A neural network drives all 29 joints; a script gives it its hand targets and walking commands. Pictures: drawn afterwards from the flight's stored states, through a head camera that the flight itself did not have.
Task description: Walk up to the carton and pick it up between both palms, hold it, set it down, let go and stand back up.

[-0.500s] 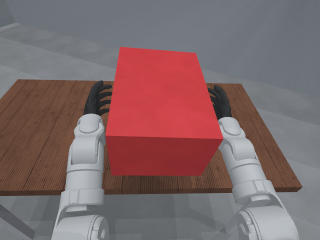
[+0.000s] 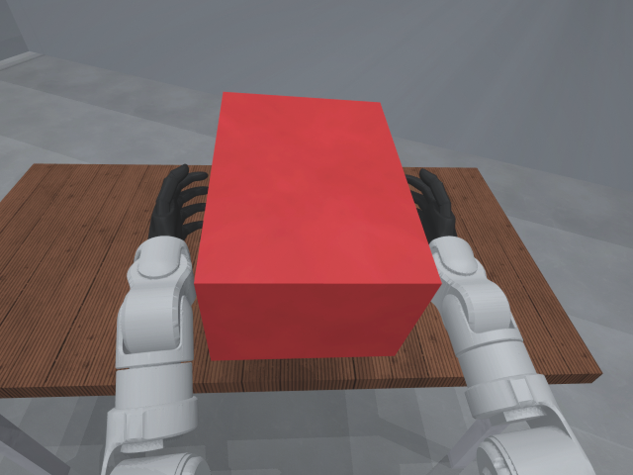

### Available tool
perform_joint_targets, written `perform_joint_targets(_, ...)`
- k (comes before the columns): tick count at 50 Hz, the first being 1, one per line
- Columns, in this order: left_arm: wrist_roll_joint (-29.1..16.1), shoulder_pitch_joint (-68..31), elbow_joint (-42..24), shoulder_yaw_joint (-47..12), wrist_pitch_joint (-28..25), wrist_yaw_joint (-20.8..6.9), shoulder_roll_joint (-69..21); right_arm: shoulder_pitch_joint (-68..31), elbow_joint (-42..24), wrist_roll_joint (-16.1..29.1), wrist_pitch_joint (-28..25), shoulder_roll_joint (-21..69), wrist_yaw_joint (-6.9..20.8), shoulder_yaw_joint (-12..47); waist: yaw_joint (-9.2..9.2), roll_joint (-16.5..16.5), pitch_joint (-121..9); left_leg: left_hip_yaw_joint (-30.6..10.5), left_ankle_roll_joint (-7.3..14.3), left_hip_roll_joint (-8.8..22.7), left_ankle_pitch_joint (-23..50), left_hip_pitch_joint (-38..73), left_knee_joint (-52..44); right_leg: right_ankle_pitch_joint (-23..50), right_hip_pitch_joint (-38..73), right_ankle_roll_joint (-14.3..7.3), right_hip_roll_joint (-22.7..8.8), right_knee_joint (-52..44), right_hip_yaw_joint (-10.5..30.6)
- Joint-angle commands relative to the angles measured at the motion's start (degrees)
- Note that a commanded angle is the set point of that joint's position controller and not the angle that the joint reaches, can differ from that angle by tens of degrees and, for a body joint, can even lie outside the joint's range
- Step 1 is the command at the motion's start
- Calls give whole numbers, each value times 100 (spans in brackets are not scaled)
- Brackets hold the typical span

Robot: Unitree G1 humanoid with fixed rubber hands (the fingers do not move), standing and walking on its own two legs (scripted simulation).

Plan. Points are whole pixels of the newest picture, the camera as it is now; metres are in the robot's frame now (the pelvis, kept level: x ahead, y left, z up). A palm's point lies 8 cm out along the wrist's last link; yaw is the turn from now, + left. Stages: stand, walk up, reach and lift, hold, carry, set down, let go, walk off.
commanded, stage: hold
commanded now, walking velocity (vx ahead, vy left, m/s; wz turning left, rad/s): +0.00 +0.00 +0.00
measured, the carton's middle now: (304, 217) +0.40 -0.01 +0.14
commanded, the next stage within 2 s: none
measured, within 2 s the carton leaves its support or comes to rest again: neither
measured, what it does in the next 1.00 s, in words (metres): stands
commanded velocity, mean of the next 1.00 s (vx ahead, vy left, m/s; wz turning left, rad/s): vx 0.00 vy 0.00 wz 0.00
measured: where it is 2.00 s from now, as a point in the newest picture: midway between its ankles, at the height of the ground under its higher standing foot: outside the picture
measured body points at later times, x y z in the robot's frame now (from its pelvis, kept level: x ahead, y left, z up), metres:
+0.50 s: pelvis -0.02 -0.01 +0.00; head -0.06 +0.01 +0.45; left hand +0.35 +0.15 +0.18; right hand +0.35 -0.16 +0.17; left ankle +0.01 +0.11 -0.75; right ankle +0.00 -0.12 -0.75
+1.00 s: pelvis +0.00 -0.01 +0.00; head -0.05 +0.01 +0.45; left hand +0.36 +0.15 +0.18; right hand +0.36 -0.17 +0.17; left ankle +0.01 +0.11 -0.75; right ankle +0.00 -0.12 -0.75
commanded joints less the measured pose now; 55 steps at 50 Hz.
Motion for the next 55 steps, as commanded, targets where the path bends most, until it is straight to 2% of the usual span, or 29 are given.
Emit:
perform_joint_targets(1,-730,-4006,-665,-3109,-210,-862,-2928,-4855,-1927,364,-267,3232,650,2353,9,271,-2306,0,-301,-348,1724,570,-334,1497,400,137,468,-20,23)
perform_joint_targets(4,-721,-3966,-532,-3021,-149,-901,-2944,-5095,-2021,310,-273,3279,692,2320,94,95,-2468,7,-233,-346,1501,465,-410,1258,481,111,449,-24,36)
perform_joint_targets(5,-621,-4079,-210,-2860,-122,-905,-2865,-4968,-1516,175,-199,3203,702,2172,53,99,-2161,78,-210,-386,1280,432,-486,1103,370,137,391,-79,16)
perform_joint_targets(8,-657,-4096,-242,-2799,-114,-961,-2938,-4947,-1479,178,-218,3309,736,2120,55,119,-2304,94,-222,-357,1399,488,-482,1232,462,109,404,-80,11)
perform_joint_targets(9,-510,-4232,-33,-2641,-93,-971,-2869,-4909,-1000,148,-154,3330,768,2009,60,312,-2149,121,-230,-351,1131,428,-549,899,367,97,388,-91,-2)
perform_joint_targets(10,-466,-4282,217,-2505,-33,-998,-2897,-5263,-1113,45,-232,3318,780,1911,141,189,-1905,201,-173,-360,747,251,-670,496,266,81,389,-158,24)
perform_joint_targets(13,-664,-4734,22,-2803,-129,-950,-3115,-5697,-1286,102,-366,3467,845,1938,113,263,-2422,141,-186,-343,860,308,-574,564,287,69,379,-58,-2)
perform_joint_targets(15,-818,-4691,-23,-2957,-183,-913,-3132,-5630,-1343,112,-383,3516,819,1918,-45,237,-2723,73,-218,-327,1204,516,-440,999,297,65,394,-49,-32)
perform_joint_targets(16,-712,-4671,162,-2871,-177,-923,-3159,-5715,-1300,100,-384,3414,821,1923,-22,351,-2643,103,-227,-354,1056,472,-465,765,309,61,397,-72,-54)
perform_joint_targets(18,-743,-4725,201,-2770,-183,-912,-3056,-5867,-1370,158,-405,3571,808,1958,81,177,-2735,145,-151,-379,1028,406,-434,916,380,104,382,-45,2)
perform_joint_targets(20,-767,-4993,144,-2853,-274,-888,-3183,-5734,-1039,73,-396,3643,828,1910,6,354,-2749,136,-157,-377,789,422,-505,647,219,66,365,-75,-8)
perform_joint_targets(22,-686,-4934,460,-2710,-226,-870,-3191,-5971,-1059,56,-390,3549,876,1853,140,304,-2514,145,-125,-376,612,257,-543,343,126,71,389,-101,-41)
perform_joint_targets(24,-865,-5182,254,-2915,-314,-818,-3286,-6157,-1240,82,-476,3700,892,1898,118,257,-3014,103,-127,-359,610,354,-500,357,98,108,402,-23,-28)
perform_joint_targets(26,-715,-4965,590,-2681,-281,-864,-3108,-5804,-767,-16,-384,3718,875,1830,85,221,-2618,134,-68,-397,447,244,-558,316,147,109,311,-112,14)
perform_joint_targets(28,-676,-4868,513,-2646,-272,-869,-3122,-5873,-909,49,-429,3686,868,1870,135,370,-2723,105,-101,-368,646,250,-506,520,308,89,352,-34,3)
perform_joint_targets(29,-651,-4997,610,-2574,-256,-901,-3062,-5780,-583,18,-344,3739,874,1770,87,205,-2484,107,-55,-374,441,206,-556,342,287,122,317,-92,54)
perform_joint_targets(31,-569,-4810,873,-2392,-204,-948,-3067,-5912,-608,5,-353,3634,846,1732,204,101,-2287,141,-44,-384,518,128,-575,377,288,130,321,-114,67)
perform_joint_targets(33,-586,-4942,835,-2249,-227,-1002,-2971,-5860,-538,24,-334,3733,840,1731,100,56,-2240,191,-10,-413,350,38,-620,382,315,119,278,-139,56)
perform_joint_targets(34,-689,-4861,715,-2345,-272,-1010,-3058,-6101,-1049,98,-419,3769,808,1885,173,-8,-2629,169,-20,-397,693,199,-537,705,406,144,316,-78,55)
perform_joint_targets(35,-742,-4712,491,-2502,-327,-986,-3195,-5792,-1096,148,-404,3871,760,1992,117,81,-2920,144,-96,-417,1117,305,-440,1320,638,170,324,-20,78)
perform_joint_targets(38,-698,-4522,530,-2586,-262,-1057,-3088,-5786,-1377,243,-323,3806,627,2143,-4,-3,-2729,134,-138,-514,1283,227,-312,1940,986,235,277,45,150)
perform_joint_targets(39,-798,-4585,172,-2685,-317,-1059,-3127,-5660,-1486,319,-330,3861,611,2271,9,86,-2962,78,-164,-490,1558,357,-263,2166,978,252,339,142,122)
perform_joint_targets(44,-718,-4756,-176,-2699,-316,-1037,-3046,-5253,-1235,281,-189,3768,591,2244,27,217,-2448,64,-200,-412,1480,416,-396,1548,614,242,367,6,71)
perform_joint_targets(45,-757,-4460,-285,-2851,-303,-1051,-3035,-5242,-1667,328,-239,3757,600,2361,-12,141,-2585,36,-200,-410,1587,390,-324,1660,823,234,358,0,84)
perform_joint_targets(46,-724,-4550,-151,-2809,-269,-1027,-3022,-5394,-1507,396,-236,3754,606,2310,11,290,-2496,56,-239,-432,1589,443,-298,1765,678,219,340,10,112)
perform_joint_targets(47,-774,-4495,-387,-2884,-252,-1001,-3042,-5376,-1729,518,-224,3748,592,2485,155,313,-2824,39,-261,-452,1806,457,-227,1962,883,227,377,122,86)
perform_joint_targets(48,-763,-4178,-306,-2927,-183,-984,-3066,-5205,-1761,543,-214,3670,558,2466,25,316,-2719,36,-301,-432,2005,587,-237,2124,859,209,373,69,113)
perform_joint_targets(51,-866,-4216,-773,-3163,-175,-948,-3071,-5150,-2028,593,-226,3561,565,2491,-2,390,-2949,-23,-367,-377,2264,740,-112,2156,855,182,447,102,66)
perform_joint_targets(55,-724,-4390,-425,-2995,-157,-939,-2999,-5067,-1622,404,-110,3477,618,2285,21,307,-2260,8,-280,-315,1520,537,-368,1104,393,154,450,-88,35)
